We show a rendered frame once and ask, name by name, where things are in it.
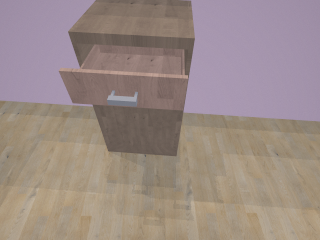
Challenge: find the drawer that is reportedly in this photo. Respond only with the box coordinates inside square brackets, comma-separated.
[59, 44, 188, 111]

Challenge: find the cabinet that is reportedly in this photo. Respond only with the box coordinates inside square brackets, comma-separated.
[68, 0, 195, 157]

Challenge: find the handle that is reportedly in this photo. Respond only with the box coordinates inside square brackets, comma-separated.
[107, 90, 138, 107]

